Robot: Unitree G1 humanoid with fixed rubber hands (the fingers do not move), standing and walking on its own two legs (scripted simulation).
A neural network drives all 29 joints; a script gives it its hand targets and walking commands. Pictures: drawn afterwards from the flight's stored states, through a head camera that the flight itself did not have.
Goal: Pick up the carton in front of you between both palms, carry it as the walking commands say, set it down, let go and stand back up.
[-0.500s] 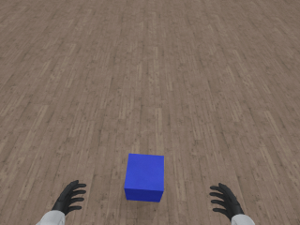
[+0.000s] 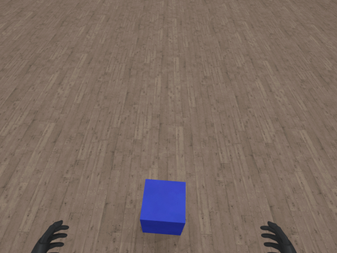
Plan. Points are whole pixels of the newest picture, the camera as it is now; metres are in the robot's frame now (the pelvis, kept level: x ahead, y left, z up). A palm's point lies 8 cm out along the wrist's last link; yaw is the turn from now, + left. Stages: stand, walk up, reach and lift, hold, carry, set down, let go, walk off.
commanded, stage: stand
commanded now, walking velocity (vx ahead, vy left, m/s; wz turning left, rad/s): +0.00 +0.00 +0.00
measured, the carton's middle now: (163, 208) +0.43 +0.00 -0.65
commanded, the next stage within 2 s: none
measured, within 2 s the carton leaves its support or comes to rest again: neither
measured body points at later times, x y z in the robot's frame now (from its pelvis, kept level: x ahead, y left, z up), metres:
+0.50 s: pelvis +0.00 +0.00 +0.01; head +0.00 +0.00 +0.46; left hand +0.12 +0.30 -0.10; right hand +0.13 -0.30 -0.10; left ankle -0.04 +0.11 -0.74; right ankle -0.04 -0.11 -0.74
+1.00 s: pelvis -0.02 +0.00 +0.01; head -0.02 +0.00 +0.46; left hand +0.08 +0.31 -0.11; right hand +0.09 -0.31 -0.10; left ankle -0.04 +0.11 -0.74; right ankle -0.04 -0.11 -0.74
